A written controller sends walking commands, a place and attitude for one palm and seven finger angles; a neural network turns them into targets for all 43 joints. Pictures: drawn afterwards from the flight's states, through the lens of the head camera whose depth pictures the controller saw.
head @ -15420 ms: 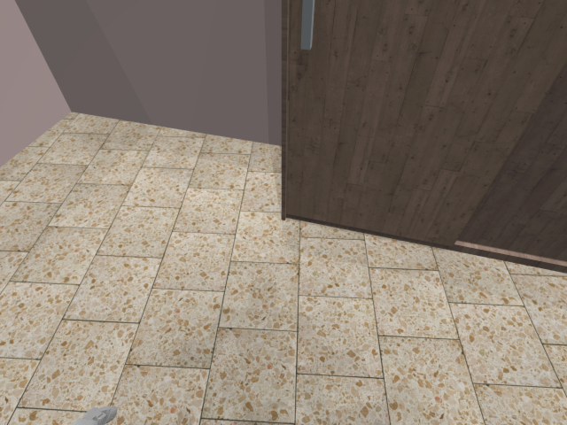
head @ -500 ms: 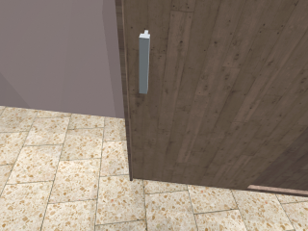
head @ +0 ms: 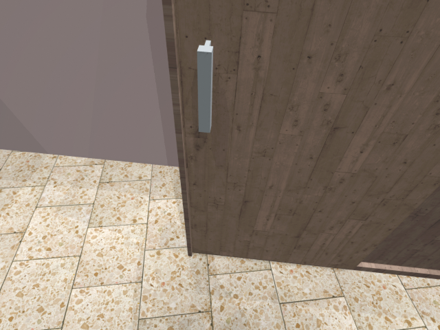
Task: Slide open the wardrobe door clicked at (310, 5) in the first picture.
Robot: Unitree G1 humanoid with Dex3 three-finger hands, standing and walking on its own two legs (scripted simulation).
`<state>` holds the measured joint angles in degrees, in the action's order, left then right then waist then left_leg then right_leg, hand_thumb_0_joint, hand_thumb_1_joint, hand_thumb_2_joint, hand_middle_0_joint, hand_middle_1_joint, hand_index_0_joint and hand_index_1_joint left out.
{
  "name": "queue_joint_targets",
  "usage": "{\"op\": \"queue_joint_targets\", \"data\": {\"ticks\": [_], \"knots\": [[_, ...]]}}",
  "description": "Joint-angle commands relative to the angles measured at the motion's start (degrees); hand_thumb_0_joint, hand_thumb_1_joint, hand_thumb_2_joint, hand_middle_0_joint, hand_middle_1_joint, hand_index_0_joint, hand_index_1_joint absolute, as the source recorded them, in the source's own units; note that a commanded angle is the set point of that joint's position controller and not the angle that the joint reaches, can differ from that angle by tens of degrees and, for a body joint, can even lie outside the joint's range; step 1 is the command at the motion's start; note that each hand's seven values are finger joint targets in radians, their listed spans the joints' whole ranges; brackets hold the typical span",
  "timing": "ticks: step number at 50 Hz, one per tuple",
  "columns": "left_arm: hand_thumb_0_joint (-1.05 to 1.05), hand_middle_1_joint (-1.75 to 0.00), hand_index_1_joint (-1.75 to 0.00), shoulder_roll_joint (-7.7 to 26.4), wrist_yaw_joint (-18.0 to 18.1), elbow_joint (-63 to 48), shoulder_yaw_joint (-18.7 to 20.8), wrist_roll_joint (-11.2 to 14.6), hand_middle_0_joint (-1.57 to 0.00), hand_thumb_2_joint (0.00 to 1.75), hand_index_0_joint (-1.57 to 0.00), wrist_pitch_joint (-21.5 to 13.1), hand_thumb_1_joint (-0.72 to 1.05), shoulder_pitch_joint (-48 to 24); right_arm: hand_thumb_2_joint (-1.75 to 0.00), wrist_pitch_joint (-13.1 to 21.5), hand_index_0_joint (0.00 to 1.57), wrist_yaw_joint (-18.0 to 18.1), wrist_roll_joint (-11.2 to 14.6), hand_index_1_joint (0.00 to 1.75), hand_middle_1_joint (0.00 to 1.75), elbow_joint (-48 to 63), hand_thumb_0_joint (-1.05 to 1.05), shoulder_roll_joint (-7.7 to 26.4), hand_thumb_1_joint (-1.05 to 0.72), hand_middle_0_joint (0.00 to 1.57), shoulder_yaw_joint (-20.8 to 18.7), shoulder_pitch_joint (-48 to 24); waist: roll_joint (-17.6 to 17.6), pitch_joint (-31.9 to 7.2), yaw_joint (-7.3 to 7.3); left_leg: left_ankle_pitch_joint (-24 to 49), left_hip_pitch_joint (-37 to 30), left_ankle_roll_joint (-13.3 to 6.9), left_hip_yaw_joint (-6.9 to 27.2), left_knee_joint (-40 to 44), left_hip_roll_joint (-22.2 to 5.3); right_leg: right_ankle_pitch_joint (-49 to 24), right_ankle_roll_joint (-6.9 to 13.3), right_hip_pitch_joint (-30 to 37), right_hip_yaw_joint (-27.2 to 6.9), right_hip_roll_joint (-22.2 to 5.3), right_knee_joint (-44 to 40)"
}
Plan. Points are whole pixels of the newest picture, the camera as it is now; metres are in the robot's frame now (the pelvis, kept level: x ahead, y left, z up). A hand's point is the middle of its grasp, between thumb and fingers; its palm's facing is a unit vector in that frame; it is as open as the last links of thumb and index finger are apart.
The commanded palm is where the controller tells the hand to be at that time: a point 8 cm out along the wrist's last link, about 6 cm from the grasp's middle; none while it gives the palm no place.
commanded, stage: look again from close up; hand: left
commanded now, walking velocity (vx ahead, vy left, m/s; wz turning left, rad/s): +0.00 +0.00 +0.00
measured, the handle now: (206, 88) +0.56 +0.07 +0.17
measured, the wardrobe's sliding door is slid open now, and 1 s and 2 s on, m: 0.00 0.00 0.00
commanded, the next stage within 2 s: raise the hand with hooked fingers in 1.12 s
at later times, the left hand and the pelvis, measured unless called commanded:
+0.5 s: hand out of the picture -0.02 +0.14 -0.18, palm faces +0.05 -0.99 -0.14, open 7.4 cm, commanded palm none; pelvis +0.01 -0.01 +0.00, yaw +0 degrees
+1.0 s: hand out of the picture +0.01 +0.14 -0.17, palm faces +0.03 -0.99 -0.15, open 7.4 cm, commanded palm none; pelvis +0.03 -0.01 +0.00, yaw +0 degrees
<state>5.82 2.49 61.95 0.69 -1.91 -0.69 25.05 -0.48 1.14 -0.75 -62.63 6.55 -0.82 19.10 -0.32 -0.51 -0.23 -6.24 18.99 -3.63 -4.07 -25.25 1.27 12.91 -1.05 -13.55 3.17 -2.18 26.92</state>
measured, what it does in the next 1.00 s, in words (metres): stands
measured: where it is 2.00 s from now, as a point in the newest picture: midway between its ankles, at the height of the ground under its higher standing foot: outside the picture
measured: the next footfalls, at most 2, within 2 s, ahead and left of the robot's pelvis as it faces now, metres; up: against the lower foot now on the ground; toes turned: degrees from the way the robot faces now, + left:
none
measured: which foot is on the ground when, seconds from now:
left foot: down 0.00-1.00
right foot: down 0.00-1.00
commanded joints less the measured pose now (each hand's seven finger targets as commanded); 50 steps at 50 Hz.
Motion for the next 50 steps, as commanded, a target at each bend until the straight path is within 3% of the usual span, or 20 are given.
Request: {"op": "queue_joint_targets", "data": {"ticks": [1, 13, 24, 46, 50], "knots": [[0.0, -0.3, -0.3, 3.7, 0.0, -1.2, 0.6, 0.3, -0.2, 0.9, -0.2, -0.5, 0.9, 6.1, -0.9, 1.0, 0.2, 0.0, -0.1, 0.3, 0.3, 1.8, 0.0, 5.1, -0.9, 0.2, -1.1, 3.1, -0.7, 5.9, 0.03, -18.0, 0.6, 1.7, 9.9, 9.1, -6.7, 10.6, 3.2, -4.7, -5.3, -3.2, -7.4], [0.0, -0.3, -0.3, 3.9, 0.0, -1.1, 0.4, 0.4, -0.2, 0.9, -0.2, -0.7, 0.9, 5.4, -0.9, 1.3, 0.2, 0.1, -0.1, 0.3, 0.3, 1.4, 0.0, 5.3, -0.9, 0.2, -0.8, 3.2, 1.4, 5.8, 0.07, -17.4, -0.2, 1.6, 10.1, 10.0, -7.4, 7.2, 3.0, -3.2, -4.6, -3.1, -7.0], [0.0, -0.3, -0.3, 4.5, 0.1, -1.2, 0.3, 0.6, -0.2, 0.9, -0.2, -1.0, 0.9, 3.8, -0.9, 1.6, 0.2, 0.1, 0.1, 0.3, 0.3, 1.1, 0.0, 5.0, -0.9, 0.2, -0.5, 3.3, -0.5, 5.3, 0.01, -11.7, -1.8, 1.8, 8.8, 8.1, -7.0, 4.2, 3.2, -1.5, -4.9, -3.7, -8.0], [0.0, -0.3, -0.3, 5.7, 0.0, -1.1, 0.3, 0.8, -0.2, 0.9, -0.2, -1.2, 0.9, 1.5, -0.9, 2.1, 0.2, 0.3, 0.1, 0.3, 0.3, 0.6, 0.0, 5.8, -0.9, 0.2, -0.2, 2.2, -0.3, 5.3, 0.04, -6.6, -4.4, 1.9, 7.6, 7.3, -6.8, 0.9, 3.2, 0.2, -5.1, -4.2, -8.5], [0.0, -0.3, -0.3, 5.8, -0.1, -1.0, 0.3, 0.8, -0.2, 0.9, -0.2, -1.0, 0.9, 1.1, -0.9, 1.8, 0.2, 0.3, 0.1, 0.3, 0.3, 0.5, 0.0, 5.9, -0.9, 0.2, -0.3, 2.0, 0.3, 6.4, 0.17, -8.7, -4.3, 2.0, 7.8, 7.8, -6.9, 2.7, 3.2, -0.8, -5.0, -4.0, -8.7]]}}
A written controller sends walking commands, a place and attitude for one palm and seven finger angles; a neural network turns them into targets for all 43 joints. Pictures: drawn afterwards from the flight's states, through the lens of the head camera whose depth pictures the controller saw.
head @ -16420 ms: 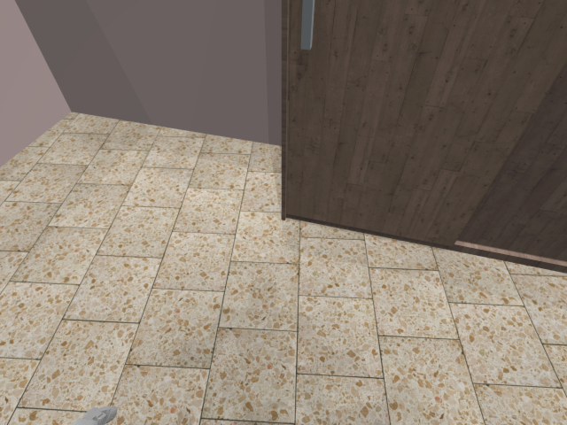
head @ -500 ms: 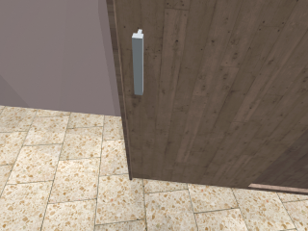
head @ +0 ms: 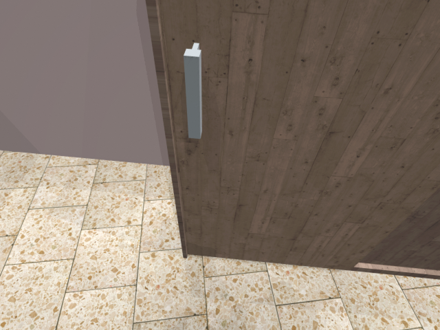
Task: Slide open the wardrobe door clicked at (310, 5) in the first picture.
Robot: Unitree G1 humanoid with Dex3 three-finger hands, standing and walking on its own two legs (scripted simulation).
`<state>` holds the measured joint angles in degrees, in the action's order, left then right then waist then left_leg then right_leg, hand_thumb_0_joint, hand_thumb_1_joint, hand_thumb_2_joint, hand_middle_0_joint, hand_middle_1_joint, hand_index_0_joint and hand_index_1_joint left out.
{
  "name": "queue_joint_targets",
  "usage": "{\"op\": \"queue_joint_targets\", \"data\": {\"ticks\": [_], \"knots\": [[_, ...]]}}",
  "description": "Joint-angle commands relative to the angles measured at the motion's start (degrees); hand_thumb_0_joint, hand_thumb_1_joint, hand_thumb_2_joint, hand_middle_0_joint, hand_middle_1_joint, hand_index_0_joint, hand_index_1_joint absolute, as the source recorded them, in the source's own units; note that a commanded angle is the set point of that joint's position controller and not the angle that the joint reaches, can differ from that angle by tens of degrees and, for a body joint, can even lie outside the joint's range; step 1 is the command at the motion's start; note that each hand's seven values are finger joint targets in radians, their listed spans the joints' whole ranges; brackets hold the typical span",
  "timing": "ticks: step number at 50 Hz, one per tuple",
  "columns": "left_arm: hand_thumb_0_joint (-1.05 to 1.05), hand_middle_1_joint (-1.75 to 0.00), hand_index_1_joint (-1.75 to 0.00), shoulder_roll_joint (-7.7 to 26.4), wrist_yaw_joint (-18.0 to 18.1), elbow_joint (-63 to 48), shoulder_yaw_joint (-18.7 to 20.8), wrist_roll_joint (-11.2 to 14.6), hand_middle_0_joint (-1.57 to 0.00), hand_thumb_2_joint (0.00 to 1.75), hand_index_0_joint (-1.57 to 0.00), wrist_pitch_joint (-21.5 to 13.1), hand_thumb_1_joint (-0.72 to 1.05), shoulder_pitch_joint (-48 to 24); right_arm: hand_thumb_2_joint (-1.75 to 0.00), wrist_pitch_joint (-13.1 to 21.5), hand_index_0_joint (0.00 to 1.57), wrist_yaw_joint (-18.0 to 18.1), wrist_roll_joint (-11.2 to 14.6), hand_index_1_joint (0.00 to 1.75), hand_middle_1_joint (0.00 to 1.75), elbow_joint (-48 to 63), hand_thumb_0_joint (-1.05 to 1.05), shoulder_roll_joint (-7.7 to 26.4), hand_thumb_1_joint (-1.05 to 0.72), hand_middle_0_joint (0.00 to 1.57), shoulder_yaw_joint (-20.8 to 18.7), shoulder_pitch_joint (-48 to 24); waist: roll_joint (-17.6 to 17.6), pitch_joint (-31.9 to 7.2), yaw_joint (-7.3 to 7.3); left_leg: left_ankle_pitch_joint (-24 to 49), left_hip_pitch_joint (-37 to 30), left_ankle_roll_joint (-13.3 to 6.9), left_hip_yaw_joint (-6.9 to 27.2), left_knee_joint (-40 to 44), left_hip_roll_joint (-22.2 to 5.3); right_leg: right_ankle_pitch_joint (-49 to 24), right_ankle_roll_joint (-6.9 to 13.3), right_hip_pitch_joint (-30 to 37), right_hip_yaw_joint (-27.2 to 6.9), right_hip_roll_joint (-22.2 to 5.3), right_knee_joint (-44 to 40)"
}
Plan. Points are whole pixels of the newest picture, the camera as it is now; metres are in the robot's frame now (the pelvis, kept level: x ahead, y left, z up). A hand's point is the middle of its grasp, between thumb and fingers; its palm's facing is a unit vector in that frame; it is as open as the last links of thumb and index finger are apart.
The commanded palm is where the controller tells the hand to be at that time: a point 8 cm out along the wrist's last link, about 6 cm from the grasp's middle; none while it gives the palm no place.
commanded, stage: look again from close up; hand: left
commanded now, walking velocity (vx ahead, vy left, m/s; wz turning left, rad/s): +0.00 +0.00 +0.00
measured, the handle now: (195, 93) +0.53 +0.09 +0.16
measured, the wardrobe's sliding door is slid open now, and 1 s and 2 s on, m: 0.00 0.00 0.00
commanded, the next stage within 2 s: raise the hand with hooked fingers in 0.12 s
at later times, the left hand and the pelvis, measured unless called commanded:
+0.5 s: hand (138, 257) +0.23 +0.16 +0.03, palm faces +0.10 -0.99 -0.05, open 7.8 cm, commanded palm +0.13 +0.23 -0.03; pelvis +0.00 +0.00 -0.03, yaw +0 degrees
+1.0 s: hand (126, 260) +0.22 +0.17 +0.04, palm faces -0.13 -0.99 -0.09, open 10.7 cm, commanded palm +0.18 +0.25 +0.06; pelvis +0.01 -0.03 -0.04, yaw +1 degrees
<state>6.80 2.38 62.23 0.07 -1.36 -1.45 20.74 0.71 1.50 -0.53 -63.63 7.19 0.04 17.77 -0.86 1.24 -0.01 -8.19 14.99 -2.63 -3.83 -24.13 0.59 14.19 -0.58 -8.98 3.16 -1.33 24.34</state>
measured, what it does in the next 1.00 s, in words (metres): stands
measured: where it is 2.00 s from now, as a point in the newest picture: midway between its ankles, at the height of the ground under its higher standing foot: outside the picture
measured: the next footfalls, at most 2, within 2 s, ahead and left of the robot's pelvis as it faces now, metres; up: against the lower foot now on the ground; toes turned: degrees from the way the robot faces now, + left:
none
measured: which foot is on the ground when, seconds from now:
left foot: down 0.00-1.00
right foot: down 0.00-1.00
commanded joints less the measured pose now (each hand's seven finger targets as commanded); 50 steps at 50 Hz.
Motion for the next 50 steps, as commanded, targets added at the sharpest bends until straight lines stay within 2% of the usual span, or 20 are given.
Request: {"op": "queue_joint_targets", "data": {"ticks": [1, 10, 11, 12, 13, 14, 15, 17, 20, 22, 23, 24, 26, 29, 33, 38, 41, 46, 49, 50], "knots": [[0.0, -0.3, -0.3, 4.8, 0.0, -1.3, 0.9, 0.2, -0.2, 0.9, -0.2, -0.2, 0.9, 5.4, -0.9, 0.6, 0.2, -0.1, -0.2, 0.3, 0.3, 1.5, 0.0, 5.5, -0.9, 0.2, -1.1, 3.2, 1.2, 5.2, -0.06, -7.7, 0.0, 1.0, 7.8, 7.2, -6.4, 1.7, 2.7, -5.6, -4.9, -4.8, -6.0], [0.0, -0.3, -0.3, 5.6, -0.1, -1.1, 1.0, 0.2, -0.2, 0.9, -0.2, -0.3, 0.9, 4.5, -0.9, 1.0, 0.2, 0.0, -0.1, 0.3, 0.3, 1.6, 0.0, 6.3, -0.9, 0.2, -1.2, 2.6, 0.2, 3.2, -0.17, -4.6, -1.5, 0.8, 7.4, 6.9, -6.7, -1.0, 2.6, -3.6, -4.8, -5.0, -5.7], [0.0, -0.3, -0.3, 6.4, 1.9, 0.1, 0.0, -0.6, -0.2, 0.9, -0.2, -1.0, 0.9, 6.1, -0.9, 1.3, 0.2, -0.5, 0.1, 0.3, 0.3, 5.7, 0.0, 7.7, -0.9, 0.2, -0.8, -4.3, 1.3, 4.5, -2.19, 0.5, -0.2, 2.3, 5.1, -5.0, -6.3, -9.8, 2.6, -5.9, -8.0, -6.4, -6.7], [0.0, -0.32, -0.32, 18.1, 1.4, -89.2, 3.2, 11.8, -0.2, 0.89, -0.2, -12.4, 0.88, -34.6, -0.9, 8.7, 0.2, 2.1, 2.6, 0.3, 0.3, 26.6, 0.0, 18.3, -0.9, 0.2, -2.1, -1.5, 10.7, -23.9, 8.48, 1.6, -18.7, 1.1, 3.8, -0.1, -0.7, -7.5, 1.9, -3.3, 0.0, -0.1, 1.2], [0.0, -0.33, -0.33, 16.3, 4.7, -78.5, 5.3, 8.2, -0.2, 0.88, -0.2, -9.7, 0.85, -15.3, -0.9, 14.7, 0.2, 3.6, 3.1, 0.3, 0.3, 22.2, 0.0, 13.2, -0.9, 0.2, 0.5, -5.7, 17.7, -23.5, 1.5, -2.9, -17.6, 1.3, 4.3, 3.1, -3.3, 0.6, 3.2, -4.9, 1.3, 1.5, 5.2], [0.0, -0.34, -0.34, 13.7, 7.2, -73.9, 3.9, 8.1, -0.21, 0.87, -0.21, -7.0, 0.83, -12.0, -0.9, 16.3, 0.2, 3.5, 2.7, 0.3, 0.3, 20.3, 0.0, 13.8, -0.9, 0.2, -0.3, -5.9, 16.0, -16.7, 1.39, -12.1, -8.3, 3.3, 6.5, 4.4, -3.5, 5.8, 3.1, -7.1, 2.1, 1.0, 6.5], [0.0, -0.36, -0.36, -0.1, 6.9, -58.6, -4.5, 8.2, -0.21, 0.86, -0.21, -1.1, 0.81, 6.2, -0.9, 16.3, 0.2, 2.6, 4.3, 0.3, 0.3, 19.9, 0.0, 10.5, -0.9, 0.2, -0.4, -4.5, 9.2, -7.2, 2.19, -16.2, -3.1, 2.5, 7.7, 5.1, -4.0, 5.7, 2.9, -11.7, 3.2, 1.5, 6.6], [0.0, -0.39, -0.39, 0.8, 5.2, -73.2, -5.8, 11.6, -0.21, 0.84, -0.21, -4.3, 0.76, -0.1, -0.9, 17.7, 0.2, 3.5, 5.0, 0.3, 0.3, 25.6, 0.0, 13.7, -0.9, 0.2, -1.2, -6.5, 4.3, -1.9, 2.83, -19.4, 0.6, 1.8, 8.6, 2.1, -3.5, 8.4, 1.9, -13.0, 2.6, 1.1, 4.8], [0.0, -0.43, -0.43, 1.4, 1.8, -65.3, -2.9, 10.4, -0.22, 0.81, -0.22, -10.8, 0.69, 2.4, -0.9, 18.5, 0.2, 2.8, 2.5, 0.3, 0.3, 28.6, 0.0, 14.8, -0.9, 0.2, -2.3, -6.5, -9.3, 2.2, 3.73, -17.0, 7.1, 2.1, 8.4, -5.4, -1.5, 13.1, 1.4, -20.8, 2.7, 1.7, 6.1], [0.0, -0.47, -0.47, 0.3, -4.2, -55.0, 0.6, 12.4, -0.22, 0.79, -0.22, -16.7, 0.64, 14.7, -0.9, 17.7, 0.2, 1.5, 1.7, 0.3, 0.3, 30.9, 0.0, 14.4, -0.9, 0.2, -3.6, -8.6, -17.9, 2.6, -0.16, -14.4, 14.2, 2.9, 6.6, -10.8, -1.3, 15.5, 1.5, -25.3, 3.7, 2.3, 10.0], [0.0, -0.48, -0.48, 1.2, -8.1, -54.0, 2.7, 13.7, -0.22, 0.78, -0.22, -20.1, 0.62, 19.2, -0.9, 17.1, 0.2, 0.5, 1.6, 0.3, 0.3, 32.1, 0.0, 14.3, -0.9, 0.2, -4.3, -9.5, -18.6, 1.0, -1.81, -12.7, 16.5, 3.2, 5.6, -13.0, -1.0, 14.9, 1.7, -25.7, 3.3, 2.2, 11.6], [0.0, -0.5, -0.5, 5.7, -12.2, -51.1, 8.4, 14.3, -0.22, 0.77, -0.22, -22.5, 0.6, 23.9, -0.9, 16.1, 0.2, -0.8, 2.0, 0.3, 0.3, 33.4, 0.0, 14.5, -0.9, 0.2, -5.3, -9.9, -15.1, -1.0, -4.15, -9.0, 16.6, 3.7, 4.6, -14.5, -0.5, 10.9, 2.6, -23.2, 2.0, 1.8, 12.7], [0.0, -0.53, -0.53, 11.2, -19.9, -54.8, 13.0, 16.1, -0.22, 0.75, -0.22, -26.5, 0.55, 20.4, -0.9, 14.6, 0.2, -1.6, 1.9, 0.3, 0.3, 38.1, 0.0, 15.4, -0.9, 0.2, -5.9, -12.5, -9.7, -5.2, -3.71, -4.6, 17.4, 3.7, 2.9, -18.4, 0.4, 2.1, 2.9, -20.5, 0.8, 1.0, 16.7], [0.0, -0.57, -0.57, 17.6, -20.8, -67.4, 20.3, 16.9, -0.23, 0.72, -0.23, -24.7, 0.48, 18.4, -0.9, 12.3, 0.2, -0.9, 2.1, 0.3, 0.3, 42.4, 0.0, 13.6, -0.9, 0.2, -5.7, -13.7, 4.1, -12.9, -6.42, -1.4, 15.4, 2.5, 1.4, -19.5, 0.6, -3.8, 2.7, -17.3, -0.5, 1.0, 19.9], [0.0, -0.63, -0.63, 15.8, -16.2, -89.8, 18.4, 19.2, -0.24, 0.68, -0.24, -27.6, 0.39, 7.2, -0.9, 11.6, 0.2, 0.3, 2.0, 0.3, 0.3, 44.0, 0.0, 11.3, -0.9, 0.2, -4.6, -10.1, 14.1, -19.5, -2.47, 2.9, 7.8, 1.2, 3.0, -21.8, -1.0, -6.3, 2.4, -19.9, -0.7, 2.1, 20.1], [0.0, -0.7, -0.7, 11.9, -19.3, -87.7, 8.9, 19.6, -0.25, 0.63, -0.25, -34.0, 0.27, -5.0, -0.9, 14.7, 0.2, 2.0, 2.2, 0.3, 0.3, 38.9, 0.0, 13.3, -0.9, 0.2, -2.8, -6.9, 9.1, -9.3, 5.73, -6.7, 10.7, 0.4, 6.3, -25.3, -1.9, 3.8, 1.4, -31.0, -1.9, 2.9, 17.4], [0.0, -0.75, -0.75, 14.7, -25.0, -78.8, 8.9, 20.2, -0.25, 0.6, -0.25, -28.6, 0.2, -5.9, -0.9, 16.0, 0.2, 3.4, 3.3, 0.3, 0.3, 38.3, 0.0, 15.0, -0.9, 0.2, -2.5, -7.0, 2.1, -7.0, 5.87, -11.5, 13.9, 0.0, 6.8, -24.3, -1.6, 10.1, 0.8, -28.9, -5.0, 2.2, 12.6], [0.0, -0.82, -0.82, 24.3, -28.1, -71.1, 22.5, 21.8, -0.26, 0.55, -0.26, -12.7, 0.08, -0.4, -0.9, 14.5, 0.2, 4.4, 4.2, 0.3, 0.3, 40.7, 0.0, 14.5, -0.9, 0.2, -2.4, -10.1, -0.8, -15.7, -1.6, -4.9, 12.1, 0.2, 5.3, -20.3, -0.8, 4.2, -0.4, -16.1, -7.4, -0.8, 9.8], [0.0, -0.87, -0.87, 25.8, -24.5, -75.2, 30.7, 26.3, -0.26, 0.52, -0.26, -10.2, 0.01, 1.6, -0.9, 14.1, 0.2, 4.3, 4.0, 0.3, 0.3, 42.0, 0.0, 12.4, -0.9, 0.2, -1.5, -12.3, -1.9, -18.4, -5.04, 0.3, 9.6, 0.7, 5.9, -17.9, -1.0, -5.6, -1.0, -9.6, -5.0, -0.3, 10.9], [0.0, -0.88, -0.88, 23.9, -23.3, -78.7, 30.4, 27.3, -0.27, 0.51, -0.27, -11.0, -0.01, 1.1, -0.9, 14.4, 0.2, 4.1, 3.9, 0.3, 0.3, 42.4, 0.0, 11.8, -0.9, 0.2, -1.2, -11.4, -1.3, -19.1, -4.82, 2.0, 8.4, 0.8, 5.8, -16.9, -0.9, -9.4, -0.8, -9.0, -3.4, 0.0, 11.5]]}}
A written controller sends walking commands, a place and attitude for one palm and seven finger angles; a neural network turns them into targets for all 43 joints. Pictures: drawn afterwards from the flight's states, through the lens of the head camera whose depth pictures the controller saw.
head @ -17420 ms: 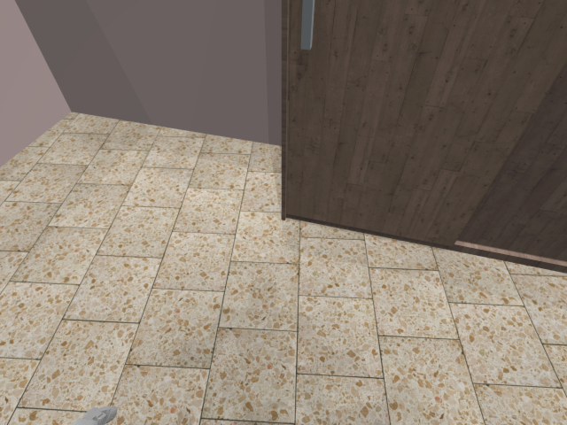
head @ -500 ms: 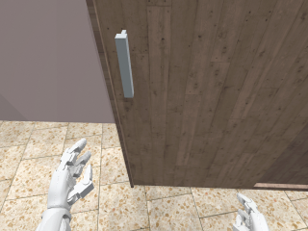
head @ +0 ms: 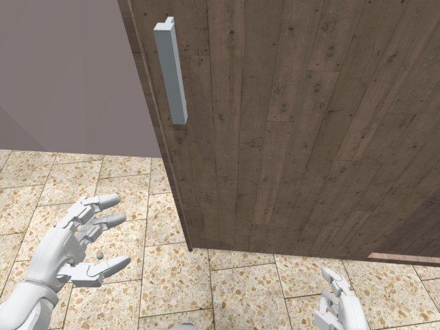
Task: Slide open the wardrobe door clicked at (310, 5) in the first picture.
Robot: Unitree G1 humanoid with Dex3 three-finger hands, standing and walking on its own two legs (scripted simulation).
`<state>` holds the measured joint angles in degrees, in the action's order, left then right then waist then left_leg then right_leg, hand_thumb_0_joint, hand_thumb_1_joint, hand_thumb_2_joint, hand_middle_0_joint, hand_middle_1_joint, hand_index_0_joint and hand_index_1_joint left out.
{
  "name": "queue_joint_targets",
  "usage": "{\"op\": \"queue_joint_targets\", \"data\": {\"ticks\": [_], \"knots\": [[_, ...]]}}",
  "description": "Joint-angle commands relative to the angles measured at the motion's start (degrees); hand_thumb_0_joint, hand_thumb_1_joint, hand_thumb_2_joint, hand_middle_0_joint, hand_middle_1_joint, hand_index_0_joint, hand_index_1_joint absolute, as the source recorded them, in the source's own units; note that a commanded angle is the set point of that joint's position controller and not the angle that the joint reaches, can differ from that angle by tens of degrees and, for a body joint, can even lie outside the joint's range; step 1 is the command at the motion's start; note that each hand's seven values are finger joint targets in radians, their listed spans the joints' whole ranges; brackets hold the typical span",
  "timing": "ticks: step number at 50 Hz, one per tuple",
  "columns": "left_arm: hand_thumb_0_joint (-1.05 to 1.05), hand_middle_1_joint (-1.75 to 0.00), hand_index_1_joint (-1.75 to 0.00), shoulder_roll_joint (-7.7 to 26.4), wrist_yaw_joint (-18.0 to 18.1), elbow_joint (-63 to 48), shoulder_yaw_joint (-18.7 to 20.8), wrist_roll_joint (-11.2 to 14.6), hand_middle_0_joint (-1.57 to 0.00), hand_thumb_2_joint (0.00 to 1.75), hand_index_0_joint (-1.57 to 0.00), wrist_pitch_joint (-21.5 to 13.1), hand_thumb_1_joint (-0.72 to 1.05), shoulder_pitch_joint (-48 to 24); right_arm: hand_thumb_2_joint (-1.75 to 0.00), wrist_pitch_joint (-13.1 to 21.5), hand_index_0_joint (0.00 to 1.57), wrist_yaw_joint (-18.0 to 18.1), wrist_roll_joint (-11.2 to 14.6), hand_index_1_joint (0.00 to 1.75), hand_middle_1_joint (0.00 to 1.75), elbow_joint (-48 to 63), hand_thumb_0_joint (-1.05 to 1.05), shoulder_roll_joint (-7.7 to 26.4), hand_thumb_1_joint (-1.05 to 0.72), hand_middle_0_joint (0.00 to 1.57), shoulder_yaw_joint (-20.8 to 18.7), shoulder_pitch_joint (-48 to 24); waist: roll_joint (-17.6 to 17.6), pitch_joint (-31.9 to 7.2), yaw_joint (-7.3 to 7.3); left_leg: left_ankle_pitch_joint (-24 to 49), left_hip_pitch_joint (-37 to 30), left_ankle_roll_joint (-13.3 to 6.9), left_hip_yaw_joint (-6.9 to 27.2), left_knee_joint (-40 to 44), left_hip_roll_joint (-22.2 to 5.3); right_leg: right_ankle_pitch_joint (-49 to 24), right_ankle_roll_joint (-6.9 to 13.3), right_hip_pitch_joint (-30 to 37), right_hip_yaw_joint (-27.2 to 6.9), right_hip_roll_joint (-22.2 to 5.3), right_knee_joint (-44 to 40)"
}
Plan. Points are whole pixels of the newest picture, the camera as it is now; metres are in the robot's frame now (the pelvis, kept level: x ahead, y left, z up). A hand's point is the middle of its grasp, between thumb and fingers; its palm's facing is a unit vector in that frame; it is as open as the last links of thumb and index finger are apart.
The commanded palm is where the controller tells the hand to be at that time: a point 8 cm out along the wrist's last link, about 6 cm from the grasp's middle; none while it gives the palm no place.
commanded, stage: raise the hand with hooked fingers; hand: left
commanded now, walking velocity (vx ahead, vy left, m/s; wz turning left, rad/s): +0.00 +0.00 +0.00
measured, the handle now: (175, 74) +0.53 +0.12 +0.20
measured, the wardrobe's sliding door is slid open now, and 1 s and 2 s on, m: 0.00 0.00 0.00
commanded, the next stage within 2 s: move the hooked fingers beside the handle in 1.32 s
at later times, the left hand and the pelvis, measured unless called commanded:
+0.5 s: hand (17, 200) +0.25 +0.28 +0.19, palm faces +0.05 -0.99 -0.10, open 13.5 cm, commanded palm +0.21 +0.32 +0.18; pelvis +0.01 +0.02 +0.03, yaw +1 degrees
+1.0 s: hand out of the picture +0.27 +0.30 +0.22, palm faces +0.00 -1.00 -0.10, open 14.0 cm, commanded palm +0.23 +0.35 +0.23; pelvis +0.00 +0.02 +0.04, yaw +1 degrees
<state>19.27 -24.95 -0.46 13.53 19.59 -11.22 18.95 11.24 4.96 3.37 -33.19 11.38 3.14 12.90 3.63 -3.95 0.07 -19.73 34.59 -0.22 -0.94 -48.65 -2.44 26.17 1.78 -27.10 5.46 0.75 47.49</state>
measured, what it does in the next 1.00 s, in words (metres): stands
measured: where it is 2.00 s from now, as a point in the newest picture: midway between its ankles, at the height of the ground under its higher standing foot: outside the picture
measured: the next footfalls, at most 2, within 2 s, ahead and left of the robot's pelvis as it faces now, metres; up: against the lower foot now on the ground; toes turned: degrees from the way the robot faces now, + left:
none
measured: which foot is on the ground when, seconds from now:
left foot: down 0.00-1.00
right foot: down 0.00-1.00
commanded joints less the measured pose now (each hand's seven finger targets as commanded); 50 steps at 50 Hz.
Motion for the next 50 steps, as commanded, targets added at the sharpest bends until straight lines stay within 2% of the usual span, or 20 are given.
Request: {"op": "queue_joint_targets", "data": {"ticks": [1, 3, 4, 5, 8, 9, 14, 18, 20, 22, 25, 27, 29, 32, 35, 38, 41, 44, 48, 50], "knots": [[0.0, -0.9, -0.9, 10.8, 5.3, -16.3, 17.4, 6.7, -0.27, 0.5, -0.27, -1.9, -0.03, 3.1, -0.9, 4.2, 0.2, 0.5, 0.1, 0.3, 0.3, 11.3, 0.0, 7.4, -0.9, 0.2, -4.4, -6.1, -5.5, -12.2, -4.57, 14.0, -11.8, -1.4, 2.6, 8.2, 2.0, -23.6, -3.2, 8.2, -5.0, -1.7, -11.8], [0.0, -0.93, -0.93, 8.2, 6.3, -18.3, 14.2, 6.2, -0.27, 0.48, -0.27, -3.9, -0.08, 1.5, -0.9, 5.2, 0.2, 0.1, 0.0, 0.3, 0.3, 10.6, 0.0, 7.9, -0.9, 0.2, -4.5, -4.7, -2.8, -9.6, -3.23, 14.3, -14.0, -1.4, 2.1, 9.5, 2.1, -23.9, -3.0, 5.4, -3.5, -0.8, -11.9], [0.0, -0.94, -0.94, 7.3, 6.1, -17.4, 12.5, 5.5, -0.27, 0.47, -0.27, -4.2, -0.1, 0.6, -0.9, 5.6, 0.2, -0.1, -0.2, 0.3, 0.3, 10.0, 0.0, 8.3, -0.9, 0.2, -4.5, -4.3, -4.4, -7.7, -2.68, 14.7, -13.9, -1.5, 2.2, 9.5, 1.9, -24.6, -3.1, 5.2, -3.8, -0.7, -12.4], [0.0, -0.96, -0.96, 6.4, 5.4, -16.6, 10.1, 4.6, -0.27, 0.46, -0.27, -4.3, -0.13, -0.1, -0.9, 6.1, 0.2, -0.3, 0.0, 0.3, 0.3, 9.4, 0.0, 9.0, -0.9, 0.2, -4.7, -3.5, -2.1, -6.7, -1.61, 14.3, -14.9, -1.6, 1.8, 9.9, 1.9, -24.5, -3.3, 3.6, -4.0, -0.7, -12.9], [0.0, -1.0, -1.0, 7.3, 2.9, -14.4, 6.8, 2.7, -0.28, 0.43, -0.28, -2.8, -0.2, -2.7, -0.9, 7.3, 0.2, -0.1, 0.5, 0.3, 0.3, 8.3, 0.0, 10.4, -0.9, 0.2, -5.1, -2.0, -0.5, -5.2, -0.17, 12.0, -16.8, -2.0, 1.9, 11.5, 1.7, -18.6, -2.7, 1.7, -3.5, -0.2, -14.8], [0.0, -1.02, -1.02, 8.4, 2.1, -13.3, 7.1, 2.7, -0.28, 0.42, -0.28, -1.7, -0.22, -3.7, -0.9, 7.5, 0.2, 0.2, 0.5, 0.3, 0.3, 8.2, 0.0, 10.9, -0.9, 0.2, -5.1, -2.1, -2.6, -4.1, -0.27, 11.9, -16.4, -2.2, 2.1, 11.6, 1.7, -18.3, -3.0, 2.3, -4.3, -0.3, -15.7], [0.0, -1.1, -1.1, 18.7, 2.3, -17.8, 16.0, 3.4, -0.29, 0.37, -0.29, -0.3, -0.34, -15.1, -0.9, 8.0, 0.2, 1.7, 0.5, 0.3, 0.3, 8.0, 0.0, 11.4, -0.9, 0.2, -4.3, -3.3, -0.6, -7.2, -1.77, 10.8, -20.7, -2.3, 3.0, 15.3, 1.6, -13.7, -1.6, 6.3, -3.2, 0.0, -17.7], [0.0, -1.15, -1.15, 17.3, 3.8, -18.1, 17.2, 4.7, -0.29, 0.33, -0.29, -0.4, -0.43, -18.6, -0.9, 8.3, 0.2, 1.8, 0.7, 0.3, 0.3, 7.9, 0.0, 10.3, -0.9, 0.2, -3.2, -4.3, 4.8, -7.7, -2.28, 11.8, -25.2, -1.5, 3.6, 18.2, 1.5, -14.7, -0.7, 8.3, -1.0, 0.6, -18.3], [0.0, -1.18, -1.18, 16.2, 3.1, -13.8, 16.2, 4.9, -0.3, 0.31, -0.3, 2.0, -0.48, -19.1, -0.9, 8.1, 0.2, 1.5, 0.8, 0.3, 0.3, 7.6, 0.0, 10.6, -0.9, 0.2, -3.0, -4.4, 3.7, -5.9, -2.23, 12.1, -25.1, -1.4, 3.6, 19.0, 1.5, -16.2, -0.7, 8.9, -0.9, 0.8, -19.3], [0.0, -1.2, -1.2, 15.6, 1.4, -10.6, 13.8, 4.2, -0.3, 0.3, -0.3, 5.5, -0.5, -21.2, -0.9, 7.7, 0.2, 1.6, 1.3, 0.3, 0.3, 7.6, 0.0, 11.0, -0.9, 0.2, -2.8, -4.7, 4.9, -3.1, -1.96, 10.5, -25.0, -1.2, 3.8, 20.2, 1.5, -15.6, -0.8, 8.0, -1.0, 0.8, -20.4], [0.0, -1.2, -1.2, 16.3, -0.9, -5.0, 12.6, 3.2, -0.3, 0.3, -0.3, 11.6, -0.5, -22.9, -0.9, 6.7, 0.2, 1.5, 1.7, 0.3, 0.3, 8.1, 0.0, 11.5, -0.9, 0.2, -2.4, -4.6, 0.9, -0.4, -2.1, 9.1, -23.8, -1.5, 4.2, 21.6, 1.7, -15.2, -1.0, 8.1, -1.5, 0.6, -22.4], [0.0, -1.2, -1.2, 18.3, -1.7, -5.7, 13.5, 3.0, -0.3, 0.3, -0.3, 14.0, -0.5, -26.6, -0.9, 6.0, 0.2, 1.6, 1.8, 0.3, 0.3, 8.8, 0.0, 11.6, -0.9, 0.2, -2.2, -5.2, -1.1, -1.6, -2.11, 9.3, -24.6, -1.7, 4.4, 21.9, 1.8, -15.1, -1.1, 8.9, -1.5, 0.6, -22.9], [0.0, -1.2, -1.2, 21.7, -1.8, -8.9, 16.0, 3.1, -0.3, 0.3, -0.3, 14.2, -0.5, -31.3, -0.9, 5.7, 0.2, 1.5, 1.6, 0.3, 0.3, 9.3, 0.0, 11.3, -0.9, 0.2, -1.8, -6.2, -1.0, -4.7, -2.65, 10.9, -26.9, -1.9, 4.4, 21.8, 2.0, -15.9, -0.9, 10.6, -1.8, 0.9, -23.5], [0.0, -1.2, -1.2, 24.8, -1.2, -13.2, 18.8, 3.3, -0.3, 0.3, -0.3, 12.0, -0.5, -38.1, -0.9, 5.8, 0.2, 1.7, 1.2, 0.3, 0.3, 9.5, 0.0, 10.6, -0.9, 0.2, -1.1, -7.1, 2.6, -8.3, -2.62, 11.0, -30.7, -1.6, 4.9, 23.0, 2.1, -15.0, -0.4, 11.9, -1.5, 1.1, -23.8], [0.0, -1.2, -1.2, 26.1, -0.9, -11.1, 20.0, 3.3, -0.3, 0.3, -0.3, 11.0, -0.5, -40.9, -0.9, 5.7, 0.2, 1.9, 1.1, 0.3, 0.3, 8.5, 0.0, 10.3, -0.9, 0.2, -0.6, -7.2, 3.8, -7.2, -2.39, 9.5, -31.3, -1.5, 4.9, 24.3, 2.1, -13.7, -0.2, 12.2, -1.7, 1.1, -25.2], [0.0, -1.2, -1.2, 25.6, -1.9, -4.1, 18.9, 2.4, -0.3, 0.3, -0.3, 13.6, -0.5, -42.3, -0.9, 5.3, 0.2, 2.1, 1.6, 0.3, 0.3, 7.6, 0.0, 10.7, -0.9, 0.2, -0.4, -7.0, 5.5, -3.4, -2.23, 6.0, -30.2, -1.1, 5.7, 26.1, 2.0, -12.3, -0.1, 11.0, -1.5, 1.0, -25.9], [0.0, -1.2, -1.2, 26.0, -3.7, 0.9, 17.3, 1.8, -0.3, 0.3, -0.3, 18.1, -0.5, -44.4, -0.9, 4.6, 0.2, 2.1, 2.2, 0.3, 0.3, 7.6, 0.0, 11.3, -0.9, 0.2, -0.5, -7.1, 3.4, -2.1, -2.21, 5.8, -28.8, -1.4, 5.4, 26.3, 2.3, -12.3, -0.2, 11.4, -2.0, 0.4, -26.9], [0.0, -1.2, -1.2, 23.0, -5.6, 4.6, 14.9, 2.1, -0.3, 0.3, -0.3, 21.0, -0.5, -40.0, -0.9, 4.1, 0.2, 1.4, 2.5, 0.3, 0.3, 8.8, 0.0, 11.5, -0.9, 0.2, -0.8, -7.1, -1.0, -2.6, -2.61, 7.8, -28.1, -1.5, 5.1, 25.2, 2.4, -13.8, -0.2, 12.1, -2.5, 0.2, -27.0], [0.0, -1.2, -1.2, 25.9, -5.7, -4.0, 17.6, 2.8, -0.3, 0.3, -0.3, 18.6, -0.5, -41.8, -0.9, 4.1, 0.2, 0.6, 2.2, 0.3, 0.3, 10.3, 0.0, 11.4, -0.9, 0.2, -1.0, -8.2, 0.1, -7.6, -2.97, 10.6, -31.0, -1.7, 4.8, 24.3, 2.8, -15.5, -0.2, 12.7, -2.1, 0.6, -25.8], [0.0, -1.2, -1.2, 28.9, -4.4, -6.9, 21.0, 3.2, -0.3, 0.3, -0.3, 16.3, -0.5, -42.4, -0.9, 4.4, 0.2, 0.5, 1.7, 0.3, 0.3, 10.3, 0.0, 11.2, -0.9, 0.2, -0.9, -8.2, 0.4, -8.5, -3.53, 11.2, -31.1, -1.8, 4.5, 24.4, 2.8, -15.3, -0.1, 13.7, -2.5, 0.6, -26.2]]}}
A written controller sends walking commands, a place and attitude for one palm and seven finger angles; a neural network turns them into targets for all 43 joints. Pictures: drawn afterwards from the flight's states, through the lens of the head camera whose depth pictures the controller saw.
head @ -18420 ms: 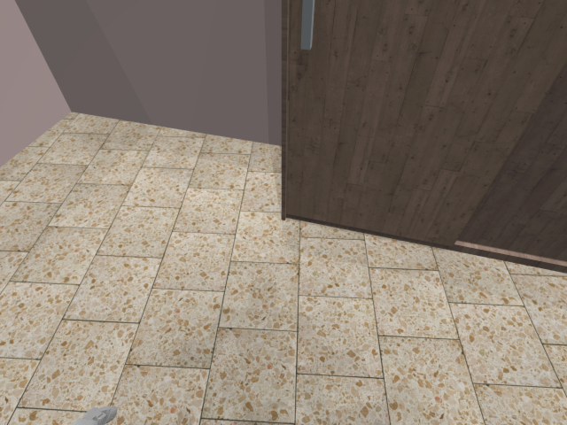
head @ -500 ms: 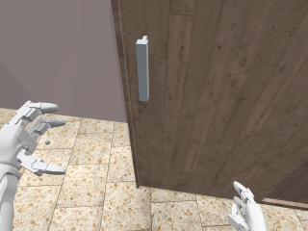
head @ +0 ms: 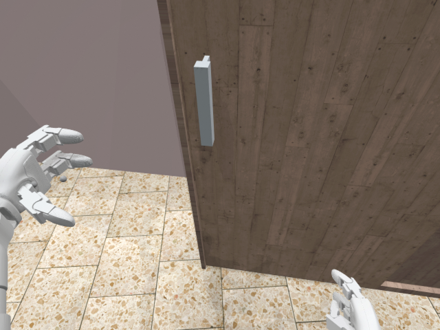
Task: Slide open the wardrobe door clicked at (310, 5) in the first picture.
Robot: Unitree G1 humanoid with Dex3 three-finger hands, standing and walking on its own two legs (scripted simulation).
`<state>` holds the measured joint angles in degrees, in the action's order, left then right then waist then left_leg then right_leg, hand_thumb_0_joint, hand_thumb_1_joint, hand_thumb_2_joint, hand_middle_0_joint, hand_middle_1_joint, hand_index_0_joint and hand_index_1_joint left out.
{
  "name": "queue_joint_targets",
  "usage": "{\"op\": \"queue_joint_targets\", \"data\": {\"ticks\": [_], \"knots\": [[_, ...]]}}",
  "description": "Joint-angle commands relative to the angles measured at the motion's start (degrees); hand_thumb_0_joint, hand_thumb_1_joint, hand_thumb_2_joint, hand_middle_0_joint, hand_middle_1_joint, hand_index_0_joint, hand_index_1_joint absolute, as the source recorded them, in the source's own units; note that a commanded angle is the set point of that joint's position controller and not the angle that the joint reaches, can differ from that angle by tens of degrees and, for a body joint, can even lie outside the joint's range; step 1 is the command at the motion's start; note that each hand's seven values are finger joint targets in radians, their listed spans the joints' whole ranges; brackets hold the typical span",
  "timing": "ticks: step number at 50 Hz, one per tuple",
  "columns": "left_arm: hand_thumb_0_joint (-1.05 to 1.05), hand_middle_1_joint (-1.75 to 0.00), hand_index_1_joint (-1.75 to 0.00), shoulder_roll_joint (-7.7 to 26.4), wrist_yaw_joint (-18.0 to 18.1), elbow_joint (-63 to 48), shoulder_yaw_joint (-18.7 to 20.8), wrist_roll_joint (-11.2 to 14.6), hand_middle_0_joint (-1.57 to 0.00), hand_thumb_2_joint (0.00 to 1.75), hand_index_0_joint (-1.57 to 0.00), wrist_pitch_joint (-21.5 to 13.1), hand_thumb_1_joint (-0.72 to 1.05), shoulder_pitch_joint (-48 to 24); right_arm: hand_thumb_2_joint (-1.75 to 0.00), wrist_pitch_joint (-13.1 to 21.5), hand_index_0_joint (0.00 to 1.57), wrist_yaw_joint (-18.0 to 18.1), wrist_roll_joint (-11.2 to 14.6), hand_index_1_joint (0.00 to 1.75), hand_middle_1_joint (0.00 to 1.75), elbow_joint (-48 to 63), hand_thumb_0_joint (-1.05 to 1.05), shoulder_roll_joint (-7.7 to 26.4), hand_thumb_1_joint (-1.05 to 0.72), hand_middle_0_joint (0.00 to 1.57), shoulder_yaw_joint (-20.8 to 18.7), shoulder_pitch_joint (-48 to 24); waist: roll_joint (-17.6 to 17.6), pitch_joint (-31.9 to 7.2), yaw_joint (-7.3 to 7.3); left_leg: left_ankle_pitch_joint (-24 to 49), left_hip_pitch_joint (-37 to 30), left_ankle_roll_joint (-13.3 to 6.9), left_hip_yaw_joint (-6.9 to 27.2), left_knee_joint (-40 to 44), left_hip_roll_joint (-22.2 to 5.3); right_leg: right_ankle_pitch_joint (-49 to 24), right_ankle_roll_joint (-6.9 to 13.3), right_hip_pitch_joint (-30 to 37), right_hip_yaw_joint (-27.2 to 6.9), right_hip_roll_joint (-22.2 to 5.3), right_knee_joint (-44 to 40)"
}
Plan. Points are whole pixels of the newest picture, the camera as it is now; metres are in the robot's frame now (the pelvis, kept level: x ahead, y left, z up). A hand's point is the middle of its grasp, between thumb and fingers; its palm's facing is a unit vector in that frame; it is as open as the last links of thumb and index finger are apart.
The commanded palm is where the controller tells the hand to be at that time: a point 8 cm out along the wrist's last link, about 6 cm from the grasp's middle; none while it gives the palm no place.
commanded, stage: raise the hand with hooked fingers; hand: left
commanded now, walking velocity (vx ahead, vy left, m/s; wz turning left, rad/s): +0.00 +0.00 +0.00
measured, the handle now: (207, 102) +0.53 +0.08 +0.17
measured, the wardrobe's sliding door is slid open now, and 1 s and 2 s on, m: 0.00 0.00 0.00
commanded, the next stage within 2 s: move the hooked fingers beside the handle in 0.32 s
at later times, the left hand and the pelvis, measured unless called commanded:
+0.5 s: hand (76, 173) +0.29 +0.26 +0.18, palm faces +0.01 -1.00 -0.08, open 13.9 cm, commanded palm +0.26 +0.30 +0.19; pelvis +0.01 -0.02 +0.00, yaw +0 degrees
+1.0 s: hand (114, 146) +0.36 +0.22 +0.18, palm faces -0.01 -1.00 -0.04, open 13.9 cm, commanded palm +0.33 +0.27 +0.18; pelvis +0.02 -0.02 +0.00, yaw -1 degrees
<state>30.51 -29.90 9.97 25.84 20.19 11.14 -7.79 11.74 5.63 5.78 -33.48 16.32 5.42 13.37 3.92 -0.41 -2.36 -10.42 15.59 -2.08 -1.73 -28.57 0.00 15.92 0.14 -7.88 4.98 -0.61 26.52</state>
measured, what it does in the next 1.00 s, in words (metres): stands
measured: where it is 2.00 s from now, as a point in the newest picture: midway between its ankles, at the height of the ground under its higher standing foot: outside the picture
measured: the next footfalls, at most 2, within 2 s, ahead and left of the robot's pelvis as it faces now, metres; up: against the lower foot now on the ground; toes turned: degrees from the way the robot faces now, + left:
none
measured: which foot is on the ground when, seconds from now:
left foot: down 0.00-1.00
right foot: down 0.00-1.00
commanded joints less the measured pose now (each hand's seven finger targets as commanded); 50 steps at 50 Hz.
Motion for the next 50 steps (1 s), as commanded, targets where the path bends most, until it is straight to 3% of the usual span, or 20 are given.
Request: {"op": "queue_joint_targets", "data": {"ticks": [1, 4, 8, 10, 13, 14, 19, 20, 24, 27, 29, 31, 34, 37, 39, 43, 44, 48, 49, 50], "knots": [[0.0, -1.2, -1.2, 17.7, 1.2, -18.6, 9.3, 2.7, -0.3, 0.3, -0.3, -7.3, -0.5, -15.9, -0.9, 4.2, 0.2, -0.1, -0.8, 0.3, 0.3, 10.5, 0.0, 6.0, -0.9, 0.2, -3.2, -8.5, 1.5, -12.6, -1.01, 2.5, -13.2, 0.1, 5.3, 4.5, 0.2, -5.5, 1.6, -5.4, -1.7, 2.1, -5.1], [0.0, -1.2, -1.2, 19.6, 3.0, -17.6, 12.3, 2.4, -0.3, 0.3, -0.3, -8.5, -0.5, -14.7, -0.9, 4.3, 0.2, 0.0, -1.1, 0.3, 0.3, 9.5, 0.0, 6.2, -0.9, 0.2, -3.5, -7.9, 1.7, -10.9, -1.55, 3.0, -12.4, 0.2, 4.8, 4.8, 0.1, -5.9, 1.6, -4.9, -1.7, 2.2, -5.7], [0.0, -1.2, -1.2, 14.8, 3.2, -14.0, 7.4, 1.3, -0.3, 0.3, -0.3, -6.1, -0.5, -16.1, -0.9, 4.0, 0.2, 0.4, -0.6, 0.3, 0.3, 9.0, 0.0, 6.1, -0.9, 0.2, -3.5, -7.5, 6.1, -7.2, -0.21, 0.2, -11.9, 0.5, 4.7, 5.7, 0.1, -4.6, 1.5, -7.3, -1.7, 1.9, -6.1], [0.0, -1.2, -1.2, 13.0, 2.6, -12.1, 4.8, 1.1, -0.3, 0.3, -0.3, -4.5, -0.5, -16.2, -0.9, 3.7, 0.2, 0.6, -0.3, 0.3, 0.3, 8.7, 0.0, 6.2, -0.9, 0.2, -3.5, -7.6, 3.5, -5.3, 0.42, -0.8, -10.7, 0.2, 4.4, 5.4, 0.1, -3.9, 1.2, -7.7, -2.4, 1.5, -6.9], [0.0, -1.2, -1.2, 12.9, 1.6, -12.5, 3.8, 1.1, -0.3, 0.3, -0.3, -3.6, -0.5, -16.2, -0.9, 3.6, 0.2, 0.9, -0.2, 0.3, 0.3, 9.3, 0.0, 6.5, -0.9, 0.2, -3.6, -7.7, 1.6, -7.5, 0.47, 0.1, -11.5, 0.0, 4.6, 4.7, 0.2, -4.7, 0.9, -7.4, -2.4, 1.6, -6.3], [0.0, -1.2, -1.2, 13.7, 1.4, -11.7, 4.9, 1.6, -0.3, 0.3, -0.3, -3.8, -0.5, -14.8, -0.9, 3.4, 0.2, 0.8, -0.3, 0.3, 0.3, 9.2, 0.0, 6.6, -0.9, 0.2, -3.7, -7.7, -1.4, -7.8, 0.16, 1.3, -11.0, -0.1, 4.2, 3.7, 0.0, -5.8, 0.8, -6.6, -3.4, 1.3, -6.6], [0.0, -1.2, -1.2, 17.3, 1.3, -15.0, 8.8, 2.4, -0.3, 0.3, -0.3, -6.3, -0.5, -15.7, -0.9, 3.2, 0.2, 0.5, -0.5, 0.3, 0.3, 9.4, 0.0, 6.3, -0.9, 0.2, -3.7, -8.4, -1.1, -11.6, -0.57, 5.0, -12.1, -0.2, 3.5, 2.5, 0.5, -10.5, 0.4, -4.5, -3.6, 1.3, -5.4], [0.0, -1.2, -1.2, 16.7, 1.5, -15.3, 8.8, 2.5, -0.3, 0.3, -0.3, -6.6, -0.5, -16.3, -0.9, 3.3, 0.2, 0.5, -0.6, 0.3, 0.3, 9.5, 0.0, 6.0, -0.9, 0.2, -3.6, -8.6, 0.6, -11.8, -0.5, 5.5, -12.3, -0.2, 3.5, 2.6, 0.6, -11.2, 0.5, -4.4, -3.3, 1.3, -5.1], [0.0, -1.2, -1.2, 15.8, 2.1, -12.3, 8.1, 2.4, -0.3, 0.3, -0.3, -6.7, -0.5, -16.5, -0.9, 3.3, 0.2, 0.5, -0.5, 0.3, 0.3, 8.8, 0.0, 6.0, -0.9, 0.2, -3.7, -7.9, 0.3, -9.4, -0.31, 5.5, -11.7, -0.1, 3.4, 2.3, 0.4, -12.0, 0.5, -5.5, -3.4, 1.3, -5.2], [0.0, -1.2, -1.2, 12.6, 2.0, -10.1, 3.9, 1.5, -0.3, 0.3, -0.3, -5.3, -0.5, -20.3, -0.9, 2.9, 0.2, 0.8, -0.2, 0.3, 0.3, 8.5, 0.0, 6.1, -0.9, 0.2, -3.6, -7.7, 1.9, -7.8, 0.86, 4.2, -11.4, -0.1, 3.6, 2.9, 0.6, -10.6, 0.5, -7.4, -2.9, 1.3, -5.1], [0.0, -1.2, -1.2, 11.7, 2.2, -8.9, 2.1, 1.2, -0.3, 0.3, -0.3, -4.7, -0.5, -21.3, -0.9, 2.7, 0.2, 0.9, 0.0, 0.3, 0.3, 8.6, 0.0, 6.3, -0.9, 0.2, -3.7, -7.8, -0.4, -7.3, 1.04, 3.5, -11.0, -0.2, 3.6, 2.3, 0.3, -9.5, 0.3, -7.9, -3.6, 1.1, -5.5], [0.0, -1.2, -1.2, 10.7, 2.6, -10.0, 0.4, 0.6, -0.3, 0.3, -0.3, -4.7, -0.5, -24.1, -0.9, 2.6, 0.2, 1.1, 0.0, 0.3, 0.3, 8.8, 0.0, 6.1, -0.9, 0.2, -3.8, -7.8, 1.2, -9.4, 1.38, 3.3, -12.0, -0.4, 3.7, 2.4, 0.6, -9.4, 0.3, -7.9, -3.2, 1.1, -5.0], [0.0, -1.2, -1.2, 12.3, 3.6, -10.5, 1.6, 0.5, -0.3, 0.3, -0.3, -5.8, -0.5, -25.5, -0.9, 2.4, 0.2, 1.1, -0.2, 0.3, 0.3, 8.5, 0.0, 6.2, -0.9, 0.2, -3.8, -7.8, -0.7, -11.3, 1.03, 4.6, -12.5, -0.4, 3.6, 1.9, 0.4, -10.2, 0.4, -6.8, -3.3, 1.2, -4.9], [0.0, -1.2, -1.2, 11.4, 5.1, -10.5, 1.3, 0.0, -0.3, 0.3, -0.3, -6.7, -0.5, -28.7, -0.9, 2.3, 0.2, 1.1, -0.4, 0.3, 0.3, 8.4, 0.0, 5.7, -0.9, 0.2, -3.7, -7.7, -0.2, -13.1, 1.2, 5.6, -13.6, -0.3, 3.9, 2.5, 0.5, -11.5, 0.7, -6.4, -2.6, 1.3, -4.2], [0.0, -1.2, -1.2, 14.5, 6.1, -6.8, 4.6, -0.2, -0.3, 0.3, -0.3, -6.3, -0.5, -25.7, -0.9, 1.9, 0.2, 0.9, -0.6, 0.3, 0.3, 8.0, 0.0, 6.2, -0.9, 0.2, -3.9, -7.1, -2.8, -13.0, 0.1, 6.2, -11.8, -0.4, 3.4, 2.1, 0.4, -12.4, 0.6, -5.2, -3.0, 1.2, -4.3], [0.0, -1.2, -1.2, 12.9, 6.9, -4.9, 3.5, -1.1, -0.3, 0.3, -0.3, -5.1, -0.5, -27.0, -0.9, 0.9, 0.2, 0.5, -0.4, 0.3, 0.3, 8.4, 0.0, 6.1, -0.9, 0.2, -3.9, -7.4, -0.6, -13.5, 0.12, 8.1, -11.4, -0.2, 2.7, 2.2, 0.6, -15.5, 0.6, -4.5, -2.8, 0.8, -3.3], [0.0, -1.2, -1.2, 12.5, 7.0, -4.6, 3.2, -1.2, -0.3, 0.3, -0.3, -4.7, -0.5, -26.2, -0.9, 0.8, 0.2, 0.3, -0.4, 0.3, 0.3, 8.6, 0.0, 6.1, -0.9, 0.2, -4.0, -7.4, -2.0, -13.5, -0.21, 8.9, -11.0, -0.3, 2.6, 1.8, 0.4, -16.3, 0.6, -4.1, -3.0, 0.8, -3.2], [0.0, -1.2, -1.2, 8.6, 7.0, -8.3, -1.1, -1.6, -0.3, 0.3, -0.3, -4.7, -0.5, -30.0, -0.9, 0.4, 0.2, 0.2, -0.3, 0.3, 0.3, 9.3, 0.0, 5.8, -0.9, 0.2, -4.1, -7.5, 1.9, -14.5, 0.94, 10.2, -13.6, -0.2, 2.7, 1.7, 0.3, -16.8, 0.9, -5.6, -2.5, 1.1, -2.8], [0.0, -1.2, -1.2, 7.2, 7.1, -8.2, -2.4, -1.4, -0.3, 0.3, -0.3, -4.8, -0.5, -29.7, -0.9, 0.4, 0.2, 0.2, -0.2, 0.3, 0.3, 9.3, 0.0, 5.7, -0.9, 0.2, -4.2, -7.4, -0.4, -14.1, 1.15, 10.6, -13.3, -0.4, 2.6, 1.3, 0.1, -17.4, 0.9, -5.6, -2.6, 1.2, -2.9], [0.0, -1.2, -1.2, 7.8, 7.3, -8.4, -1.7, -1.2, -0.3, 0.3, -0.3, -4.8, -0.5, -30.2, -0.9, 0.3, 0.2, 0.2, -0.3, 0.3, 0.3, 9.0, 0.0, 5.9, -0.9, 0.2, -4.4, -7.1, -0.2, -14.5, 1.31, 10.7, -13.5, -0.5, 2.6, 1.2, 0.2, -18.0, 0.7, -5.7, -2.7, 1.2, -2.8]]}}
